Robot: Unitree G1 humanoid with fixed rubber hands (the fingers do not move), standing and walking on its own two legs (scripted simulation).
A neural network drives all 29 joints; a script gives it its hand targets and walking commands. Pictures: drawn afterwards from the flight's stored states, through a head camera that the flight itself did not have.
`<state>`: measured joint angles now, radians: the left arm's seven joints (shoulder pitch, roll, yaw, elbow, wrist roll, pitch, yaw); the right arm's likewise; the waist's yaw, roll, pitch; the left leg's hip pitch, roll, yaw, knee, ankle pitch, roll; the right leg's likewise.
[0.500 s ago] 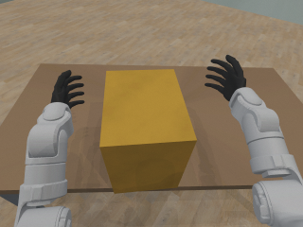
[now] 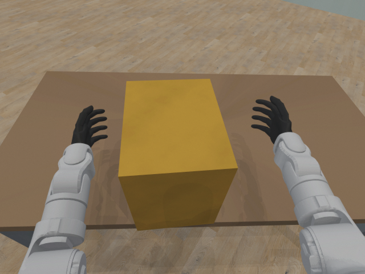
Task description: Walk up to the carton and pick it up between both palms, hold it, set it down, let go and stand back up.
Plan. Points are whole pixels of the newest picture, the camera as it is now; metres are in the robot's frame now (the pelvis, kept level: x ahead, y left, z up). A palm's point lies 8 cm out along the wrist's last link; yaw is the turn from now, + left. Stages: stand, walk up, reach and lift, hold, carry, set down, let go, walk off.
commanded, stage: reach and lift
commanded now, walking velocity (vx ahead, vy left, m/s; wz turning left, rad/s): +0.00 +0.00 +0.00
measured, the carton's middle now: (172, 156) +0.40 +0.04 +0.01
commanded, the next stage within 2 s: none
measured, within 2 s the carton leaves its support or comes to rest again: neither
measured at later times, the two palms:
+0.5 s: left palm (99, 151) +0.37 +0.21 +0.05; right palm (258, 142) +0.41 -0.17 +0.06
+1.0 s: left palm (108, 158) +0.36 +0.19 +0.04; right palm (237, 148) +0.40 -0.12 +0.05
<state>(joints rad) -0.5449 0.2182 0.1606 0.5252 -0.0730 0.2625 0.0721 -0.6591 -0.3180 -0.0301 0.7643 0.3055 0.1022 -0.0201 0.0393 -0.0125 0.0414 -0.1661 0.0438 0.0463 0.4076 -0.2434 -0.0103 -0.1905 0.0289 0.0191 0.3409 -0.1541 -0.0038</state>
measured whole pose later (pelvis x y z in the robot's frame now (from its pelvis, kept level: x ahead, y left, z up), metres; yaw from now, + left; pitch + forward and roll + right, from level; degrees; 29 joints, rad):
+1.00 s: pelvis +0.00 +0.00 +0.00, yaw +0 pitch +9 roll -1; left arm -0.54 0.04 0.19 0.85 -0.04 -0.17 0.13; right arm -0.64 -0.07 -0.02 0.95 0.06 -0.21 -0.09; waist 0.06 0.02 -0.07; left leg -0.33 0.04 0.05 0.41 -0.22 -0.01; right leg -0.35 0.03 0.02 0.34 -0.13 -0.01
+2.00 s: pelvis +0.00 +0.00 +0.00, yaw +0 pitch +7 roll -1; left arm -0.54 -0.03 0.29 0.90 0.05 -0.23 0.14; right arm -0.64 -0.02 -0.09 0.97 -0.10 -0.22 -0.15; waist 0.06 0.02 -0.08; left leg -0.31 0.04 0.05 0.41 -0.22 -0.01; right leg -0.31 0.03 0.02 0.31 -0.12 0.00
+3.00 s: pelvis -0.01 +0.01 +0.00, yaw +0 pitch -3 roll -2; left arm -0.56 -0.03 0.25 0.48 0.10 0.38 0.15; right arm -0.64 -0.02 -0.09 0.81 0.12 0.12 -0.14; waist 0.01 -0.02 -0.10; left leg -0.12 0.04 0.05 0.41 -0.23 0.00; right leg -0.11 0.03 0.02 0.28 -0.11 0.01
